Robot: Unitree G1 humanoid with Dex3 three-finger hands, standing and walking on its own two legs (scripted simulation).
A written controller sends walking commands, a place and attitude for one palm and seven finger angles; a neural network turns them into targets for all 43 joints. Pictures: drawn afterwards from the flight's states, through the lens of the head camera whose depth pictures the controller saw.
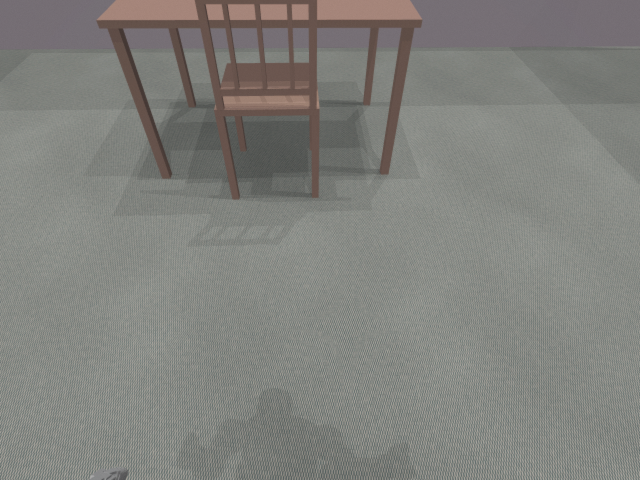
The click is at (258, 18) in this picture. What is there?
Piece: chair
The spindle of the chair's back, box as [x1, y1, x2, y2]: [254, 4, 266, 88]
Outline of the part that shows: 254,4 263,88 266,88 259,4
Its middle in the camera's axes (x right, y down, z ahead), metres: -0.21 -0.67 +1.36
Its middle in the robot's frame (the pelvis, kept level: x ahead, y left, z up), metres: +1.45 +0.28 -0.07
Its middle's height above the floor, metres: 0.70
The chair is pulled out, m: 0.00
